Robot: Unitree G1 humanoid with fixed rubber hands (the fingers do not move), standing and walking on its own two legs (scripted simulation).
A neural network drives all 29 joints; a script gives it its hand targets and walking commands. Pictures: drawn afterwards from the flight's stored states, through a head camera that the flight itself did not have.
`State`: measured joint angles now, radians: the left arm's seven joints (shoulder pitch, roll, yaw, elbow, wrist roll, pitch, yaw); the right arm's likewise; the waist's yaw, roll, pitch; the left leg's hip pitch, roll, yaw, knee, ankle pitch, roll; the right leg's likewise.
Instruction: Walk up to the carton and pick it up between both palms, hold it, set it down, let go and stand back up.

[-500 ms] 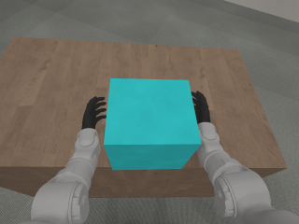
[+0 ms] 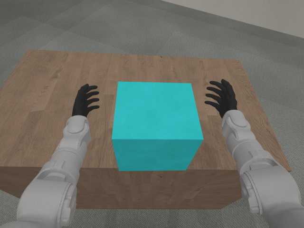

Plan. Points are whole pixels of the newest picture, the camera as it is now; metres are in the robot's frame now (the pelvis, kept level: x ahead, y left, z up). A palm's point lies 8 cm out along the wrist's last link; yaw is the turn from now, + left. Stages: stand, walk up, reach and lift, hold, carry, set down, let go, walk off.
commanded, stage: set down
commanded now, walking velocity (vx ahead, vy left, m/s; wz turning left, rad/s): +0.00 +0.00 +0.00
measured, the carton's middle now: (153, 128) +0.40 +0.00 +0.00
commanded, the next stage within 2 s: none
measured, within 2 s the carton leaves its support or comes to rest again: neither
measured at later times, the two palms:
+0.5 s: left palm (78, 108) +0.38 +0.20 +0.10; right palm (243, 106) +0.40 -0.22 +0.11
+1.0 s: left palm (73, 145) +0.31 +0.20 +0.05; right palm (243, 140) +0.33 -0.22 +0.06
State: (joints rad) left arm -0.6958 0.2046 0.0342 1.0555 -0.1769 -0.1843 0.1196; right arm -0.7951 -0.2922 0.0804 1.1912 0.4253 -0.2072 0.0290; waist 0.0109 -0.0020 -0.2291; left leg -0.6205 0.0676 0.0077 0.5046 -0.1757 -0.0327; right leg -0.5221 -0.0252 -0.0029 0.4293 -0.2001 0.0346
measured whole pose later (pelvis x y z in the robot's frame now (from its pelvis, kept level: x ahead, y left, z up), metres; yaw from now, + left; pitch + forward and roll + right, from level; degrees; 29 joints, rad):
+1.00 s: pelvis -0.01 -0.03 +0.01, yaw +1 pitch +7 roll +0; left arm -0.27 0.18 0.15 0.43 -0.13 0.13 0.04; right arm -0.31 -0.32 0.09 0.50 0.38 -0.01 -0.03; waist 0.01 -0.01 -0.06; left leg -0.37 0.07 0.01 0.35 -0.10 -0.05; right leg -0.33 -0.02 -0.01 0.41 -0.20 0.03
